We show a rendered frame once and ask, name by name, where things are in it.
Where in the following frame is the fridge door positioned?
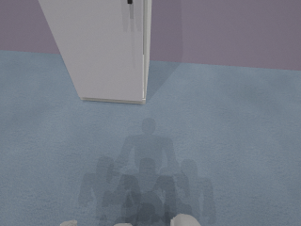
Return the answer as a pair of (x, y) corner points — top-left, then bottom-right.
(38, 0), (144, 102)

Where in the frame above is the robot right thigh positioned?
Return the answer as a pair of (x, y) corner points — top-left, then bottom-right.
(170, 214), (201, 226)

